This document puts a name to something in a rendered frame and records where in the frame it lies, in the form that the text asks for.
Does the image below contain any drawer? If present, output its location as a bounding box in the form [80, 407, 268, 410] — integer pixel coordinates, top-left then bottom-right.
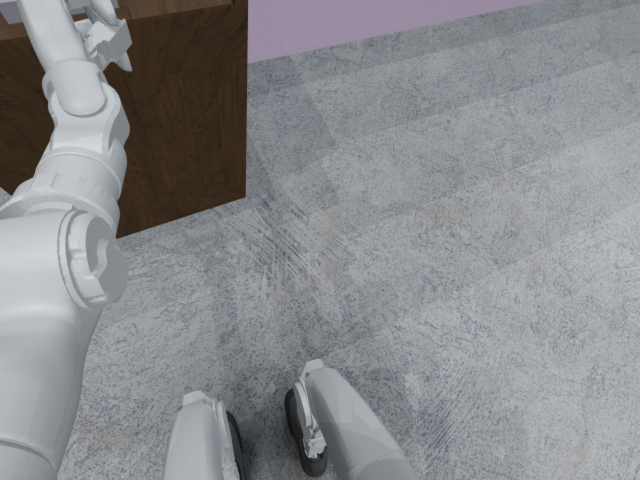
[0, 0, 231, 40]

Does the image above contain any left robot thigh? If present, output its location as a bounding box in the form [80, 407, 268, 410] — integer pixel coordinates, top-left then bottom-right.
[161, 398, 232, 480]

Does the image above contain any cabinet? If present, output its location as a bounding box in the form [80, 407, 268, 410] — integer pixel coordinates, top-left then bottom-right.
[0, 0, 248, 239]

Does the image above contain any left robot forearm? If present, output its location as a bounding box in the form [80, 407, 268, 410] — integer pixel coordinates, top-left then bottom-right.
[0, 60, 130, 237]

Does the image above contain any handle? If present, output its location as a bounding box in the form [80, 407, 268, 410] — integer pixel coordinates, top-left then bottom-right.
[0, 0, 119, 24]

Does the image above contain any left robot upper arm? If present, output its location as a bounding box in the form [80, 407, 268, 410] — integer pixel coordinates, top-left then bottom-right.
[0, 209, 128, 480]

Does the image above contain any left robot shin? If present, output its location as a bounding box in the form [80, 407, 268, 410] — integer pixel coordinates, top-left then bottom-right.
[171, 391, 240, 480]

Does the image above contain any robot left hand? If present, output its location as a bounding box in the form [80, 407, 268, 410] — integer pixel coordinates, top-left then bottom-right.
[16, 0, 132, 73]

